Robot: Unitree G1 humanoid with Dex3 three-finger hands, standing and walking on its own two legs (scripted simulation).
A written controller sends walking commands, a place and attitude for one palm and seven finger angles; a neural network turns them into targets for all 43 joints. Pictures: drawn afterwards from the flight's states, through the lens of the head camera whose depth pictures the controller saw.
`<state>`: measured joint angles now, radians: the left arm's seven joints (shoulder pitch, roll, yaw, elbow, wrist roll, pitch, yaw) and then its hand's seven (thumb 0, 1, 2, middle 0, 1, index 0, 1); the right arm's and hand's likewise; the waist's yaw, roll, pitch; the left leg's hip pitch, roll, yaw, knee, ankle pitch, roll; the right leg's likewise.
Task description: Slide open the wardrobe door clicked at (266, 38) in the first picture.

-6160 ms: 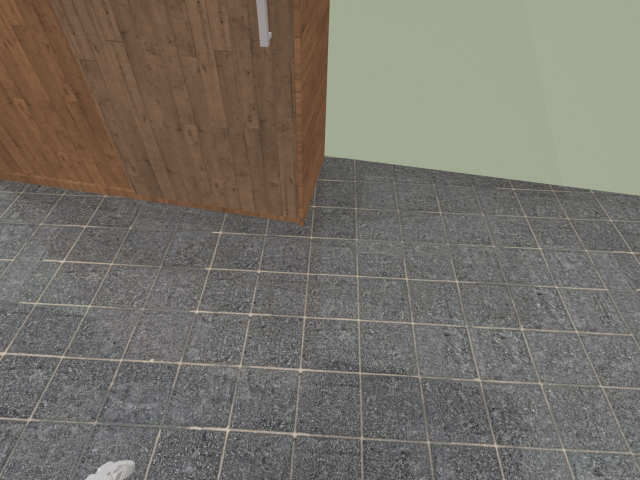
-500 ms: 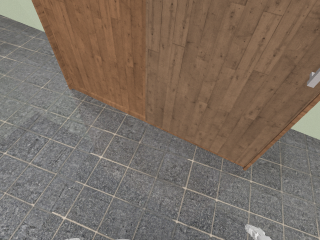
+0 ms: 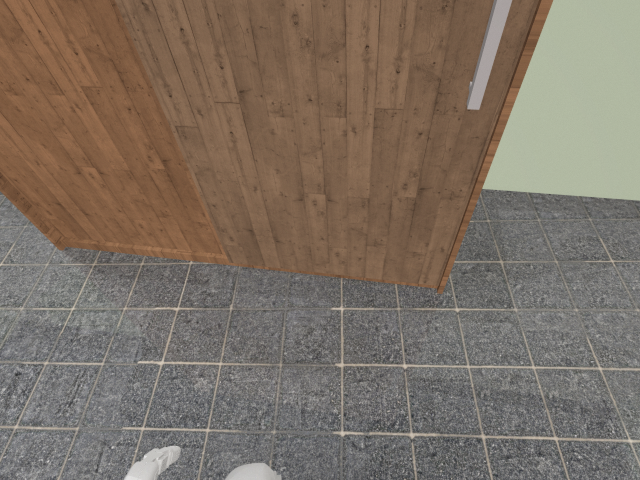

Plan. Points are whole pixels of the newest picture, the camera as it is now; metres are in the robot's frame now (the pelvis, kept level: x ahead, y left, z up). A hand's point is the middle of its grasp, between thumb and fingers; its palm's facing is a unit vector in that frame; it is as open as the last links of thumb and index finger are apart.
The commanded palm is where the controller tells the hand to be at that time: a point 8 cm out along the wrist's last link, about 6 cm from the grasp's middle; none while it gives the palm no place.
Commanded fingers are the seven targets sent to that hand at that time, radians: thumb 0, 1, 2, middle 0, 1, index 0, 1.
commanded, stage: turn to face it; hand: right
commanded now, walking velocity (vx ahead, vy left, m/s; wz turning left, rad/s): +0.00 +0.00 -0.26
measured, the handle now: (493, 21) +0.76 -0.27 +0.17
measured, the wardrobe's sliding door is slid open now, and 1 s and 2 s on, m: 0.00 0.00 0.00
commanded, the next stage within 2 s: take the last steps up to it in 0.08 s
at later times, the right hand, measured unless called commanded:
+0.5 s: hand out of the picture +0.00 -0.15 -0.15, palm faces +0.17 +0.96 -0.22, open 7.4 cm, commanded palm none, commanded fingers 0.00 -0.90 -0.90 0.20 0.30 0.20 0.30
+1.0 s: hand out of the picture +0.09 -0.26 -0.17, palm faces +0.19 +0.97 -0.17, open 7.4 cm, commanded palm none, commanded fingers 0.00 -0.90 -0.90 0.20 0.30 0.20 0.30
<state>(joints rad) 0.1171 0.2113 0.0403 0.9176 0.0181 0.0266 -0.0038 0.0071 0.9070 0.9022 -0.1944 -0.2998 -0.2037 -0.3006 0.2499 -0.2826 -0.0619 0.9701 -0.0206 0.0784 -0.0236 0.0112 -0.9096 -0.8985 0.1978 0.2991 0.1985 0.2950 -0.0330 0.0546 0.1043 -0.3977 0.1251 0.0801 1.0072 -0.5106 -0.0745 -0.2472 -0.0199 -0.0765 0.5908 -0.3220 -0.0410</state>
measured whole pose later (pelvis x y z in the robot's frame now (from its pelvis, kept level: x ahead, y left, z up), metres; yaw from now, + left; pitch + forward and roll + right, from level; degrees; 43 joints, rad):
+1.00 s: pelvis +0.13 -0.09 +0.01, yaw -7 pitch -2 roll +0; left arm 0.22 0.15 0.06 1.02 0.02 -0.07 0.03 -0.02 0.95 0.90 -0.20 -0.30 -0.21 -0.30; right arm 0.33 -0.18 -0.06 1.10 -0.04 0.00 0.00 0.01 -0.91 -0.90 0.19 0.30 0.20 0.29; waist -0.02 0.04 0.03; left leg -0.47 0.11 0.09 1.10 -0.32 -0.01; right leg -0.18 -0.03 -0.19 0.44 -0.24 -0.05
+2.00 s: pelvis +0.29 -0.05 -0.01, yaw -6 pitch -2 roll +1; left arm 0.13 0.19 0.05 0.94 0.02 0.04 0.00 0.01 0.91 0.90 -0.20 -0.30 -0.21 -0.30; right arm 0.29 -0.16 -0.01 0.99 -0.04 0.01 -0.04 0.01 -0.91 -0.90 0.20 0.30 0.20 0.29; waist -0.02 -0.06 0.06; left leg -0.25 0.01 0.06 0.62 -0.33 0.02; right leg -0.39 -0.06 -0.05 0.70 -0.32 0.01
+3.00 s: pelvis +0.31 -0.06 +0.01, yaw -6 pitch -1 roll +0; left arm 0.26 0.16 0.00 1.10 0.01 -0.02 0.03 0.02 0.92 0.90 -0.20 -0.30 -0.20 -0.30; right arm 0.30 -0.16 0.01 1.09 -0.02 -0.01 -0.03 0.01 -0.91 -0.90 0.20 0.30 0.20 0.30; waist -0.01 0.02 0.03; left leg -0.16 0.01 0.06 0.46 -0.28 0.01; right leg -0.24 -0.01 -0.07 0.46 -0.20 -0.02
